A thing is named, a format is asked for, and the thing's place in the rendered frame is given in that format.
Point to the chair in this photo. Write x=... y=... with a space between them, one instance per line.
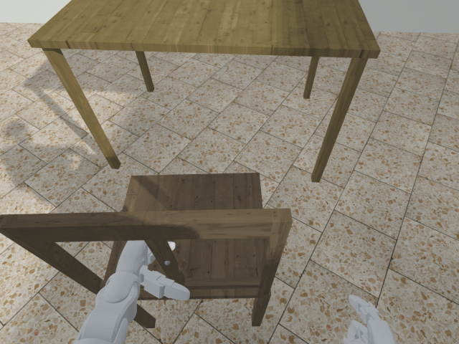
x=226 y=245

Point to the robot left forearm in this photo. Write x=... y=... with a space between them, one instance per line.
x=115 y=308

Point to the left robot hand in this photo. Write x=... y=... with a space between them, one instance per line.
x=133 y=258

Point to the table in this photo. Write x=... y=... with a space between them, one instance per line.
x=307 y=28

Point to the right robot hand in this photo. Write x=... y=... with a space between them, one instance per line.
x=377 y=332

